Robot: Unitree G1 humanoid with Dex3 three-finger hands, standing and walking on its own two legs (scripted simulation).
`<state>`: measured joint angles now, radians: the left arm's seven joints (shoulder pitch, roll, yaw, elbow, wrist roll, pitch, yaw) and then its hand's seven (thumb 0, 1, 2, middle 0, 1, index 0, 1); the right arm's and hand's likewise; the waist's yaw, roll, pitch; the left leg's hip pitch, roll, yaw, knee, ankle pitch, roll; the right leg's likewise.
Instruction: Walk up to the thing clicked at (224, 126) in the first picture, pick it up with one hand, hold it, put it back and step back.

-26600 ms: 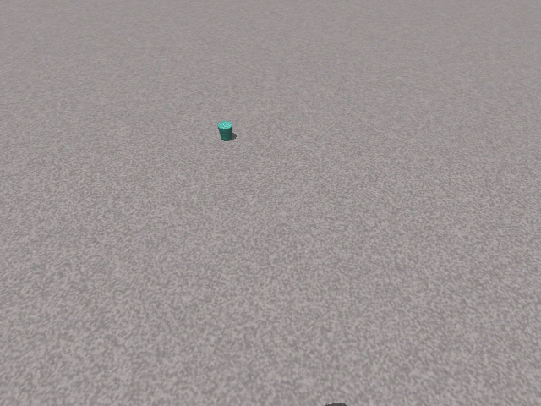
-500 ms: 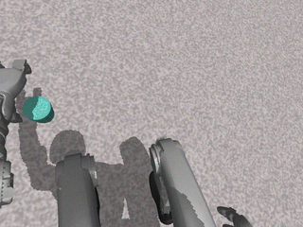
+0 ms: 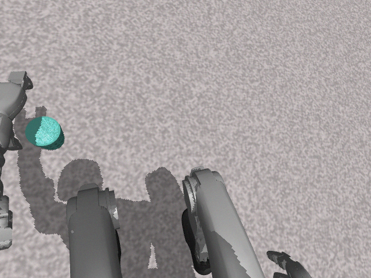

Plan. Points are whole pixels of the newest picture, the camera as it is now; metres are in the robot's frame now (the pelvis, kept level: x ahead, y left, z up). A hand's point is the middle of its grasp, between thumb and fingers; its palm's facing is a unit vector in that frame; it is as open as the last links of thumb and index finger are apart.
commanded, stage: withdraw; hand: left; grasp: from above
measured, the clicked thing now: (48, 135) +0.50 +0.29 -0.34
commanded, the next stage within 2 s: rest palm in 0.14 s
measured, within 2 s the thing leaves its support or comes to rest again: neither
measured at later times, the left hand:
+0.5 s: hand (23, 130) +0.46 +0.28 -0.15, palm faces -0.48 -0.15 -0.86, open 15.1 cm
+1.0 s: hand (47, 135) +0.48 +0.27 -0.28, palm faces -0.22 -0.37 -0.90, open 14.5 cm
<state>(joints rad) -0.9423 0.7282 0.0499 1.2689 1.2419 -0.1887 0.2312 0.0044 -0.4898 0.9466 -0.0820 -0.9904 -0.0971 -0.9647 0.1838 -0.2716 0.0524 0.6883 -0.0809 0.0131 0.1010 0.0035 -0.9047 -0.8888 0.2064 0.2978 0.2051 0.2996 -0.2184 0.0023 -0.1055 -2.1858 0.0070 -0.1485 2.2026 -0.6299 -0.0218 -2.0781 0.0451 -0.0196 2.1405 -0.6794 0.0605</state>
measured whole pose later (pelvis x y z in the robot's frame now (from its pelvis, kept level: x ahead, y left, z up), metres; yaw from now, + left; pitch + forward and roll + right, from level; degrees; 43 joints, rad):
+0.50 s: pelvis +0.00 +0.00 +0.00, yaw +0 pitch +35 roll -8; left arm -0.93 0.71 0.04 1.36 1.15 -0.23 0.24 0.00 -0.55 0.81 -0.03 -0.88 -0.06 -0.84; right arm 0.17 -0.28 0.07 0.69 -0.09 0.00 0.11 0.00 -0.88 -0.89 0.21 0.30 0.21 0.30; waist -0.22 0.00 -0.11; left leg -2.17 0.01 -0.15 2.20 -0.64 -0.02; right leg -2.07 0.05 -0.02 2.13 -0.68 0.06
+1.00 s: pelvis +0.01 +0.00 -0.08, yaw -5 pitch +30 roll -13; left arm -0.92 0.85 0.25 1.52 1.15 -0.42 0.61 0.00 -0.46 0.84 -0.10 -0.78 -0.11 -0.77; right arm 0.10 -0.25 0.15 0.76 -0.28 -0.13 0.21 0.00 -0.87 -0.88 0.21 0.30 0.21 0.30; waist -0.28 -0.07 0.05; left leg -2.35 -0.02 -0.27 2.50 -0.69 -0.05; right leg -2.21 0.08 -0.10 2.37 -0.72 0.07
